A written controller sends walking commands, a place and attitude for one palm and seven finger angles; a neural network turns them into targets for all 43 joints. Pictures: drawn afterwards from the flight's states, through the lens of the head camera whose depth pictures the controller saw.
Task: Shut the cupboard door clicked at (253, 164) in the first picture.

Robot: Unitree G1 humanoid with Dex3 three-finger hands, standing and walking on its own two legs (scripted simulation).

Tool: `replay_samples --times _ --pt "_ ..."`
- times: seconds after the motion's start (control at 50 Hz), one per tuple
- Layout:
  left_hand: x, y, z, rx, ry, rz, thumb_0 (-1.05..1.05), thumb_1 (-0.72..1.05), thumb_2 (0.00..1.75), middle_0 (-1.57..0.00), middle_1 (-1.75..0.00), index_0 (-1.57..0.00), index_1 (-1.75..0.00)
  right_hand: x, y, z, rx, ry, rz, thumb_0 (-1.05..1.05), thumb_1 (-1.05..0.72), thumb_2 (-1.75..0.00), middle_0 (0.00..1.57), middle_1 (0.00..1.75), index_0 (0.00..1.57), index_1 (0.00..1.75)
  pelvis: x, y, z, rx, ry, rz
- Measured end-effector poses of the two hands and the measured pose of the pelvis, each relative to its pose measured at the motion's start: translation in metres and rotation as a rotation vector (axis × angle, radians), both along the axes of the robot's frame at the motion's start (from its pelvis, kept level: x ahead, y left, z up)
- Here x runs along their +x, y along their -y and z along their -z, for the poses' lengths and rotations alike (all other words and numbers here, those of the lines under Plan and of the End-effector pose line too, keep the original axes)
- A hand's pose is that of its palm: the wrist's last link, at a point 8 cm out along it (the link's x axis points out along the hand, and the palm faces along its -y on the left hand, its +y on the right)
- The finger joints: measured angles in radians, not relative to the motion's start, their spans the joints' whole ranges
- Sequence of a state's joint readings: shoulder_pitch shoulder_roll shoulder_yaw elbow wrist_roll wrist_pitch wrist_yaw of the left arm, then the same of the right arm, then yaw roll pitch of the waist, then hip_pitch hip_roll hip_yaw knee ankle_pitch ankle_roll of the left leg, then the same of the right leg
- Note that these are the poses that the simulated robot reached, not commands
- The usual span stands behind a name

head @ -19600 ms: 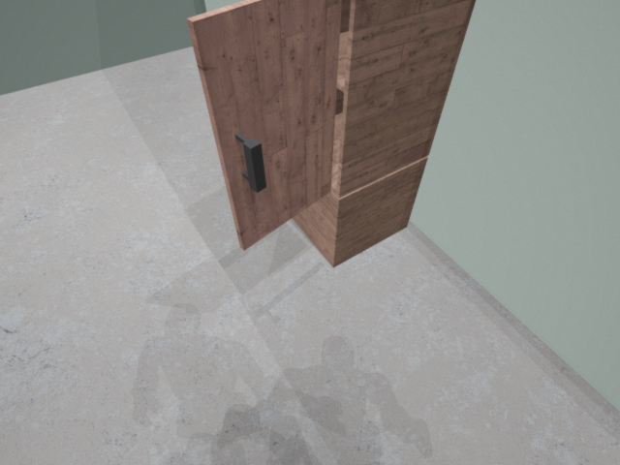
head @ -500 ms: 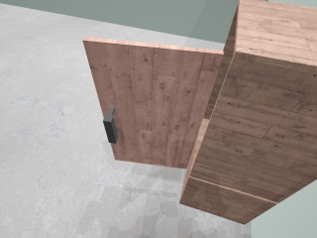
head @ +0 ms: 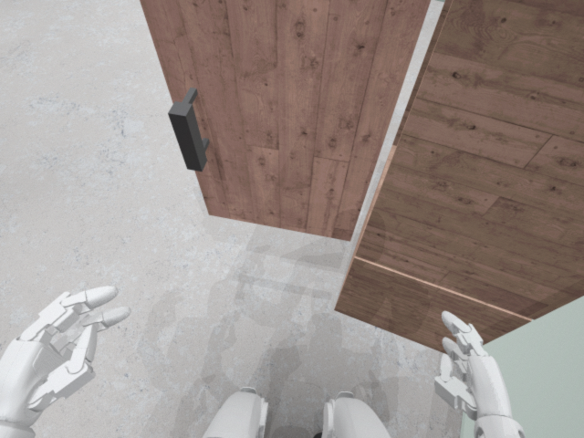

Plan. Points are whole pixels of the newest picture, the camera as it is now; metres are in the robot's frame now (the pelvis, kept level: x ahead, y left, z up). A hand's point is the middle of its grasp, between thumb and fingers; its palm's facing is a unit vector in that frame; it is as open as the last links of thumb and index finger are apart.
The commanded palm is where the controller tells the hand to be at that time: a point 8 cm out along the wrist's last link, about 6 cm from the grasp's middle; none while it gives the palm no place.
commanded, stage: raise the hand and make a fist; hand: left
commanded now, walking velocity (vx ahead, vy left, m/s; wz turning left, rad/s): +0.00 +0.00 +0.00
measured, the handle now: (194, 129) +0.55 +0.21 +0.06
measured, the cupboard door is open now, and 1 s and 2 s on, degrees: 100 100 100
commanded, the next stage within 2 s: bring the fist close to the handle in 1.46 s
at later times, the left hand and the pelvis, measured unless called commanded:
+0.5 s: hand (86, 372) +0.18 +0.25 +0.03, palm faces -0.06 -1.00 -0.03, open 3.7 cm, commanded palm +0.16 +0.29 +0.05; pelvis -0.04 +0.03 -0.01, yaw +0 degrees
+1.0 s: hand (95, 345) +0.21 +0.24 +0.06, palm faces -0.10 -0.99 -0.04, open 3.1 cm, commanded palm +0.19 +0.29 +0.06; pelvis -0.01 +0.05 +0.01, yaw +1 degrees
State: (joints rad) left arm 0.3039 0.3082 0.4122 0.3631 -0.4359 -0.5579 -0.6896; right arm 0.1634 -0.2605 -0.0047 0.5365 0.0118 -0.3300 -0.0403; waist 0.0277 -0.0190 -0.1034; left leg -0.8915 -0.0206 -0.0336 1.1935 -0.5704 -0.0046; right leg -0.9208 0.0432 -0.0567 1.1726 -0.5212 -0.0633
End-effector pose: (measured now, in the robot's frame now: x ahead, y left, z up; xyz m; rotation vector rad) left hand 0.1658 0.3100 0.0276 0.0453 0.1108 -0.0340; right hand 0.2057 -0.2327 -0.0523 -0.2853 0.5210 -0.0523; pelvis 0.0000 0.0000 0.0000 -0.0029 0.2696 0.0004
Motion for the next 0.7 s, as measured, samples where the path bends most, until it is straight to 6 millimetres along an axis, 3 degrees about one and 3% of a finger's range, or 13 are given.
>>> replay_samples --times 0.06,0.12,0.26,0.4,0.46,0.56,0.62,0.7 --pt "-0.004 -0.008 -0.007 0.001 0.130 -0.057 0.02 0.90 0.90 -0.51 -0.63 -0.51 -0.63 -0.008 0.006 0.010 -0.037 -0.006 -0.009 0.01 -0.90 -0.89 0.21 0.30 0.21 0.30 -0.013 0.002 0.011 -0.012 -0.007 -0.011" --pt "0.005 -0.002 -0.007 -0.030 0.180 -0.010 0.02 0.90 0.90 -0.56 -0.69 -0.56 -0.69 -0.024 0.008 0.020 -0.049 -0.023 0.007 0.01 -0.90 -0.89 0.21 0.30 0.21 0.30 -0.026 0.000 0.019 -0.027 -0.001 -0.022" --pt "0.027 0.034 -0.001 -0.045 -0.001 0.214 0.02 0.91 0.90 -0.69 -0.83 -0.68 -0.83 -0.077 0.000 0.019 -0.004 -0.066 0.112 0.02 -0.90 -0.89 0.21 0.30 0.21 0.30 -0.044 -0.010 0.013 -0.025 0.021 0.002" --pt "0.010 0.003 -0.027 -0.016 0.077 -0.014 0.02 0.90 0.90 -0.82 -0.97 -0.81 -0.97 -0.112 -0.014 0.016 0.022 -0.128 0.151 0.02 -0.90 -0.89 0.21 0.30 0.21 0.30 -0.044 -0.023 0.003 -0.027 0.023 0.005" --pt "0.001 -0.002 -0.018 -0.006 0.044 -0.020 0.01 0.91 0.90 -0.87 -1.03 -0.86 -1.03 -0.112 -0.020 0.018 0.011 -0.141 0.124 0.02 -0.90 -0.90 0.21 0.30 0.21 0.30 -0.044 -0.029 0.004 -0.035 0.022 -0.007" --pt "-0.001 0.014 -0.001 -0.025 -0.016 0.100 0.01 0.91 0.90 -0.96 -1.13 -0.95 -1.13 -0.099 -0.030 0.015 -0.015 -0.108 0.084 0.02 -0.90 -0.89 0.21 0.30 0.21 0.30 -0.043 -0.040 0.007 -0.047 0.027 -0.016" --pt "0.004 0.019 -0.009 -0.035 0.034 0.114 0.02 0.91 0.90 -1.02 -1.19 -1.01 -1.19 -0.086 -0.038 0.007 -0.023 -0.074 0.071 0.02 -0.90 -0.89 0.21 0.30 0.21 0.30 -0.040 -0.044 0.006 -0.050 0.031 -0.013" --pt "0.013 0.008 -0.028 -0.021 0.108 0.057 0.02 0.90 0.90 -1.09 -1.27 -1.09 -1.27 -0.066 -0.050 -0.003 -0.016 -0.043 0.043 0.02 -0.90 -0.89 0.21 0.30 0.21 0.30 -0.033 -0.047 0.002 -0.055 0.033 -0.017"
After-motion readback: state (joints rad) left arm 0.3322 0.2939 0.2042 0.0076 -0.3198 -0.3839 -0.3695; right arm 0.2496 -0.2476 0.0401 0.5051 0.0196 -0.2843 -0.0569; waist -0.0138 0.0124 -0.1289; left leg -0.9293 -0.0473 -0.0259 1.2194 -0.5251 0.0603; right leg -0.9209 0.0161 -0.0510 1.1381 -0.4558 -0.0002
